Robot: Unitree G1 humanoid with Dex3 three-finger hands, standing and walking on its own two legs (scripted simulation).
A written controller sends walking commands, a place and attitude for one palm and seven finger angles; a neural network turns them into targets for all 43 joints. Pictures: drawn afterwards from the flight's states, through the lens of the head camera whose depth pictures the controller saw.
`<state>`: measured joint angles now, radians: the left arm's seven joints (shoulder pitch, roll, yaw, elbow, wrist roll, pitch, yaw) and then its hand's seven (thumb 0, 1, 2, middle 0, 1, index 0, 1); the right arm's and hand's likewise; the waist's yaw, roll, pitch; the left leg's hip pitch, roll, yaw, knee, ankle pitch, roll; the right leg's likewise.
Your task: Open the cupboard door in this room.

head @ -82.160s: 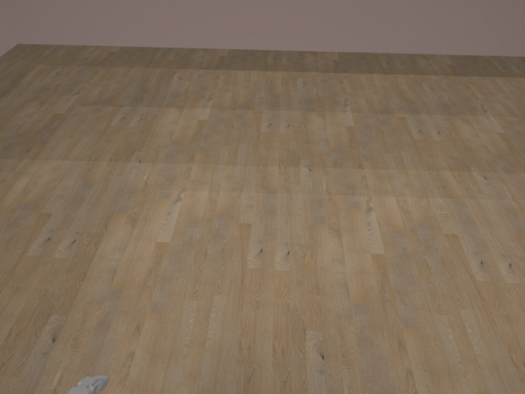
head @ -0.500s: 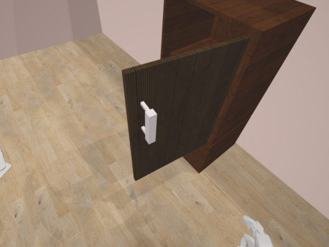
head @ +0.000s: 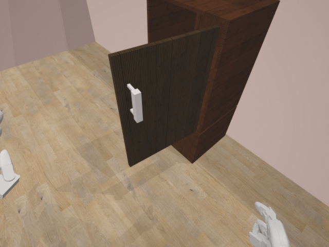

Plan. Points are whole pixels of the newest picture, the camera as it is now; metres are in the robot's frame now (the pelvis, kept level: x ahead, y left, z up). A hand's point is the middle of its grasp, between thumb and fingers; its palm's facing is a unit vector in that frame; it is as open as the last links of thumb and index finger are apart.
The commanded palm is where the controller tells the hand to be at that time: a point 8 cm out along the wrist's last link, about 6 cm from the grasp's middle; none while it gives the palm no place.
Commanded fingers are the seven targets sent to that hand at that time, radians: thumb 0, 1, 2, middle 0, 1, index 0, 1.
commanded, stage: stop stepping back and stand still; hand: left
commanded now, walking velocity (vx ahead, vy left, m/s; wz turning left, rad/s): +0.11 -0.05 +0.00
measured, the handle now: (134, 103) +0.55 +0.15 +0.02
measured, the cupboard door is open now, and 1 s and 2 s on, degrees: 82 82 82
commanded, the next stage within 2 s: let the arm hang, fingers relaxed in 0.62 s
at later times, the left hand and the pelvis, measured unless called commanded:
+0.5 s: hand out of the picture +0.13 +0.28 +0.16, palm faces +0.48 -0.74 -0.47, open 7.4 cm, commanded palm +0.07 +0.31 +0.18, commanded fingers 0.00 0.90 0.90 -0.20 -0.30 -0.20 -0.30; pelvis -0.06 +0.00 +0.00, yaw +2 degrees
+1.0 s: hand out of the picture +0.00 +0.13 -0.15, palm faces +0.06 -0.98 -0.20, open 7.3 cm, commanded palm none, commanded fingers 0.00 0.90 0.90 -0.20 -0.30 -0.20 -0.30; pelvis -0.08 -0.04 -0.01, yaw +5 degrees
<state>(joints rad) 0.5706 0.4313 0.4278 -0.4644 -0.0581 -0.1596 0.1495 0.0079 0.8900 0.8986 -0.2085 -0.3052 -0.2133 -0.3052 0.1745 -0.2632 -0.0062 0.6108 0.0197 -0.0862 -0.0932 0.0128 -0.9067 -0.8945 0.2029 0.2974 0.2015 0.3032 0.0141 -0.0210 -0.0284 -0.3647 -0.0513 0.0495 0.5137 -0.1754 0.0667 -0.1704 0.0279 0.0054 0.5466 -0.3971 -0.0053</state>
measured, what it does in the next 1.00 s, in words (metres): steps on the spot: left foot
